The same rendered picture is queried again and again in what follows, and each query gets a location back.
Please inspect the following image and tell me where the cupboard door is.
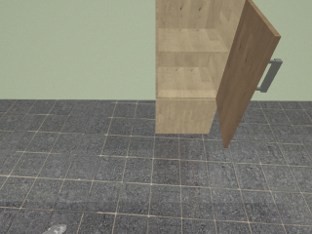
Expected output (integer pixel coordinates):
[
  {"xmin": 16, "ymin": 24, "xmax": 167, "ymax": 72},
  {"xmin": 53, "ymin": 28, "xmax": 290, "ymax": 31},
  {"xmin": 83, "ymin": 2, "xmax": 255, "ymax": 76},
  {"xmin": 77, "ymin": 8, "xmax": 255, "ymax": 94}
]
[{"xmin": 215, "ymin": 0, "xmax": 282, "ymax": 149}]

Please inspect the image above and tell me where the handle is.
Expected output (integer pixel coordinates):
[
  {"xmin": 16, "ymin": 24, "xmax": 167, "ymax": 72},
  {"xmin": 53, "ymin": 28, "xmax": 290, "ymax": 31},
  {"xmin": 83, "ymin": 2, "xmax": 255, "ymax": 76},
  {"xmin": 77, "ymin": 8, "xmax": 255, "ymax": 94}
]
[{"xmin": 255, "ymin": 58, "xmax": 283, "ymax": 93}]

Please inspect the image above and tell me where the left robot hand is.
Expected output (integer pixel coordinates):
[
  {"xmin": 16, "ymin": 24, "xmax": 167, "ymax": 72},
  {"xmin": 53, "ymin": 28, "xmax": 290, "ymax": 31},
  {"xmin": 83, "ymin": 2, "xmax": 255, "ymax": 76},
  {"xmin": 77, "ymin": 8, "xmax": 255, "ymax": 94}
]
[{"xmin": 43, "ymin": 224, "xmax": 67, "ymax": 234}]

